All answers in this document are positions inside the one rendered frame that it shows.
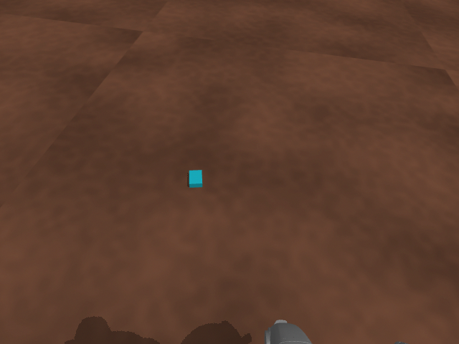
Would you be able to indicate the small box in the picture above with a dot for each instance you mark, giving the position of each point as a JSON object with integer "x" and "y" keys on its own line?
{"x": 195, "y": 178}

